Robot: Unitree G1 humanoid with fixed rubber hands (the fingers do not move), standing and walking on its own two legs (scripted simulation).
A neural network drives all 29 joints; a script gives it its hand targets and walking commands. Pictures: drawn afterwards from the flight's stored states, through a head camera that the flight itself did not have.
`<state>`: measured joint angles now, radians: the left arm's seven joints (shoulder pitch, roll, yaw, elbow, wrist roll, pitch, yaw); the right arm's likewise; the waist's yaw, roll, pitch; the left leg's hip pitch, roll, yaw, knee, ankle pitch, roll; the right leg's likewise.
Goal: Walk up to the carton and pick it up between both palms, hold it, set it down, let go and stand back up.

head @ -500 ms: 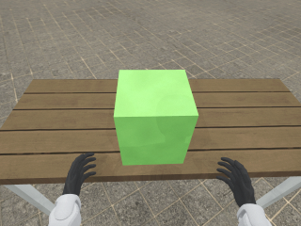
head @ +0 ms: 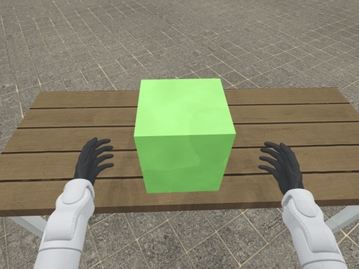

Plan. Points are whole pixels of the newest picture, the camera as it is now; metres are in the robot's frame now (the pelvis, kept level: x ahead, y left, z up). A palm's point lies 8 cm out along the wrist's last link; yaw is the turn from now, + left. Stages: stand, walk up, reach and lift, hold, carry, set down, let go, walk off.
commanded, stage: reach and lift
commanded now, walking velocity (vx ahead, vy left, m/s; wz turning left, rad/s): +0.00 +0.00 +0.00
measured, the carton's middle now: (181, 138) +0.45 +0.06 +0.02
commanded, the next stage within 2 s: none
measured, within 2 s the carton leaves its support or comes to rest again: neither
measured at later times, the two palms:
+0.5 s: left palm (88, 136) +0.35 +0.25 +0.12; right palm (284, 138) +0.39 -0.18 +0.11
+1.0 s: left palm (89, 102) +0.40 +0.26 +0.16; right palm (282, 104) +0.45 -0.17 +0.16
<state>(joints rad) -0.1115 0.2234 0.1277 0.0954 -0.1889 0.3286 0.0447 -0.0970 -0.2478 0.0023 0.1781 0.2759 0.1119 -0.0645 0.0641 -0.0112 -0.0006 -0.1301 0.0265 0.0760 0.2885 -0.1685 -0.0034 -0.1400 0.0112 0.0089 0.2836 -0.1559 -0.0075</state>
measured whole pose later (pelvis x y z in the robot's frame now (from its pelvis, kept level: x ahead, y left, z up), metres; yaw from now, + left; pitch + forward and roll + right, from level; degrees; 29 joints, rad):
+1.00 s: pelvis +0.00 +0.00 +0.00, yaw +2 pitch +7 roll -1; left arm -0.89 0.37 0.04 0.79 -0.25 0.39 0.06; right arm -0.90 -0.37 0.05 0.91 0.39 0.25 -0.05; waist 0.06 -0.02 -0.11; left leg -0.30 0.04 0.04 0.36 -0.18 -0.01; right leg -0.27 0.02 -0.03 0.29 -0.14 -0.01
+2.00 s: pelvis -0.02 -0.01 -0.03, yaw +2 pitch +23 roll -1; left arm -1.03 0.24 -0.02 1.44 -0.28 -0.29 0.07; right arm -1.01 -0.26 0.16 1.32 0.39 -0.20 -0.03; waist 0.06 -0.03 -0.26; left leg -0.76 0.04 0.03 0.59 -0.23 -0.01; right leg -0.74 0.02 -0.04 0.56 -0.22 -0.01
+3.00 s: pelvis +0.00 +0.01 -0.01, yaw +2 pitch +12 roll -1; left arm -0.90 0.04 0.50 1.19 0.26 -0.25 0.09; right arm -0.86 0.02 -0.54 1.07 -0.33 -0.20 -0.04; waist 0.06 -0.02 -0.10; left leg -0.43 0.03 0.04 0.39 -0.18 0.00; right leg -0.40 0.01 -0.02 0.33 -0.14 0.00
